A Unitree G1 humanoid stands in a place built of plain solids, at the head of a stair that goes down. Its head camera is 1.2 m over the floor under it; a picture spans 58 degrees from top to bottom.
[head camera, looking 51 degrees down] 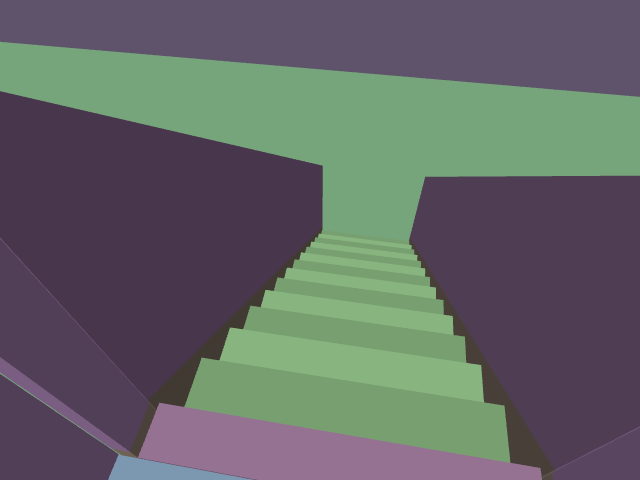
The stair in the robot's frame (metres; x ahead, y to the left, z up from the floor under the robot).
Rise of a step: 0.20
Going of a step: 0.22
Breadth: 1.01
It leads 9 degrees to the right of straight ahead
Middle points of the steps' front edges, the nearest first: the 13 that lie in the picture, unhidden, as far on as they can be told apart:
0.32 -0.06 0.00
0.54 -0.09 -0.20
0.76 -0.13 -0.40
0.98 -0.16 -0.61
1.20 -0.20 -0.81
1.42 -0.23 -1.01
1.64 -0.27 -1.21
1.85 -0.31 -1.42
2.07 -0.34 -1.62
2.29 -0.38 -1.82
2.51 -0.41 -2.02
2.73 -0.45 -2.23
2.95 -0.48 -2.43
